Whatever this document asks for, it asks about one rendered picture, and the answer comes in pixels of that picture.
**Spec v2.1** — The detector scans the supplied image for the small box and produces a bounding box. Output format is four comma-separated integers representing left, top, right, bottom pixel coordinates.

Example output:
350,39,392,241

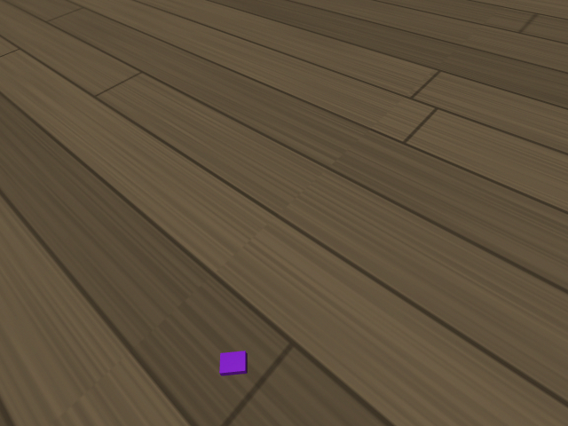
219,351,247,376

